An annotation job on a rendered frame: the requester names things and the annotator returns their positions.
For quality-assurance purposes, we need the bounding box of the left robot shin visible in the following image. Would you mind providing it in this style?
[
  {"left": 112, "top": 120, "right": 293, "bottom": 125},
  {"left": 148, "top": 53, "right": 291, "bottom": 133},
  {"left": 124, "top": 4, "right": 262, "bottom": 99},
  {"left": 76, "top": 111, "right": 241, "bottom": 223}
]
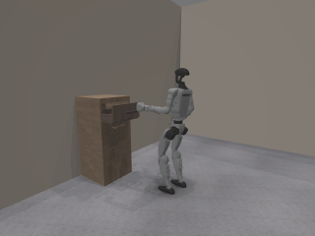
[{"left": 158, "top": 157, "right": 171, "bottom": 190}]

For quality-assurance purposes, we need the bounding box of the robot shin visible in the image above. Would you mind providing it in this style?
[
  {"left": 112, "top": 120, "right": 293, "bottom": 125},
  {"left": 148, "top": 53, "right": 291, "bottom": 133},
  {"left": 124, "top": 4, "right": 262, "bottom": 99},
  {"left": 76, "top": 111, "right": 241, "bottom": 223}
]
[
  {"left": 172, "top": 152, "right": 183, "bottom": 183},
  {"left": 158, "top": 157, "right": 171, "bottom": 190}
]

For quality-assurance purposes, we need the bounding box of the cabinet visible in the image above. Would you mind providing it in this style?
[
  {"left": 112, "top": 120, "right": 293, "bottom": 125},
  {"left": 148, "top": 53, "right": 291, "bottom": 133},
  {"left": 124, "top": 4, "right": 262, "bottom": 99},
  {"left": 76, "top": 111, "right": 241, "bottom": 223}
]
[{"left": 75, "top": 94, "right": 132, "bottom": 187}]

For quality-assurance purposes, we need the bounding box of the right robot forearm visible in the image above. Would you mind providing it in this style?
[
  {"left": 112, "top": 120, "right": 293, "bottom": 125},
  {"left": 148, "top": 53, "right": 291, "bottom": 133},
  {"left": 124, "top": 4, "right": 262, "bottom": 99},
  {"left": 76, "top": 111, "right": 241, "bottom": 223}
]
[{"left": 181, "top": 111, "right": 193, "bottom": 120}]

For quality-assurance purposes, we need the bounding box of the left robot forearm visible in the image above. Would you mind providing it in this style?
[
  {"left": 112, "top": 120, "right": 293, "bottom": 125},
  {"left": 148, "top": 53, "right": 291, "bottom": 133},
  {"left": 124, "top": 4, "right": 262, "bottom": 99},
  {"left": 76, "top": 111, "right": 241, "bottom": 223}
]
[{"left": 143, "top": 105, "right": 167, "bottom": 114}]

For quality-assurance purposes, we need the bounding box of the drawer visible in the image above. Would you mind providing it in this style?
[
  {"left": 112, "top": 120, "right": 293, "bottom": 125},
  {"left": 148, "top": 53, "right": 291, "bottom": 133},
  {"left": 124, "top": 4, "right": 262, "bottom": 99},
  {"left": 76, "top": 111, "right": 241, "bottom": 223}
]
[{"left": 101, "top": 102, "right": 140, "bottom": 124}]

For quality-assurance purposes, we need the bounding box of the right robot upper arm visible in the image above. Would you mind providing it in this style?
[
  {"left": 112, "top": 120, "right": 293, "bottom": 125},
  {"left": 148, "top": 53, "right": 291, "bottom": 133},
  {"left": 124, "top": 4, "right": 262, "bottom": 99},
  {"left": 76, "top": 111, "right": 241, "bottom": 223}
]
[{"left": 187, "top": 88, "right": 194, "bottom": 112}]

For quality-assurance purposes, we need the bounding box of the handle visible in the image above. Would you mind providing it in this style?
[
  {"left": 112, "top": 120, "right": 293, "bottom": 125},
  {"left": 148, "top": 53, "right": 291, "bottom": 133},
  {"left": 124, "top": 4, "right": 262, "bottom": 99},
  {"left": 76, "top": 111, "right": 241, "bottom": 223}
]
[
  {"left": 122, "top": 110, "right": 137, "bottom": 115},
  {"left": 114, "top": 125, "right": 126, "bottom": 130}
]

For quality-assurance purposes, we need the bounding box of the left robot upper arm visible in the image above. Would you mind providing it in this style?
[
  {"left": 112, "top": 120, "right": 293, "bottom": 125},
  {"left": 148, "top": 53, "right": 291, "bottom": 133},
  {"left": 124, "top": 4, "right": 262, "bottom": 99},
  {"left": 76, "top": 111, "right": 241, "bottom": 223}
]
[{"left": 164, "top": 88, "right": 178, "bottom": 114}]

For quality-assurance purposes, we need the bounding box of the right robot shin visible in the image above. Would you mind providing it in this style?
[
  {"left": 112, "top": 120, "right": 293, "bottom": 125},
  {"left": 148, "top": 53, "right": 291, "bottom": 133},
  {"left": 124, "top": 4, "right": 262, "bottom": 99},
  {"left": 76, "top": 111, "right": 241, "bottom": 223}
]
[{"left": 172, "top": 152, "right": 183, "bottom": 183}]

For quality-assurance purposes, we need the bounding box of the robot left hand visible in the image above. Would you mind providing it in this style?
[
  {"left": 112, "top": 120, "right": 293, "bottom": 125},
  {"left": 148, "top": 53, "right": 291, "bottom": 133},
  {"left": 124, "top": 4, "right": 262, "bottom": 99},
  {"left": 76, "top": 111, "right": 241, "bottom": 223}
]
[{"left": 136, "top": 102, "right": 145, "bottom": 112}]

